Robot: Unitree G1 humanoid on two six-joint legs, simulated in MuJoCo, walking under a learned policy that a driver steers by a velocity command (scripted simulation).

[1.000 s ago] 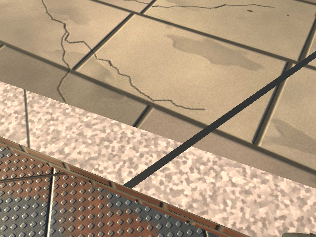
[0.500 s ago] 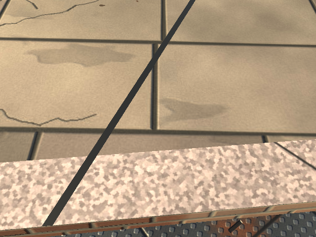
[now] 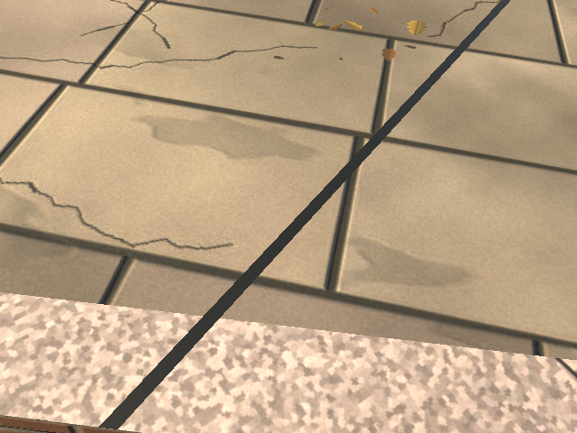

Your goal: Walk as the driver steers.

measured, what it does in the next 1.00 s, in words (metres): climbs: left foot, then right foot 0.12 m higher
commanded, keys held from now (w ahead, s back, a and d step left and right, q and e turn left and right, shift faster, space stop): w+q+shift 0.28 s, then w+e+shift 0.72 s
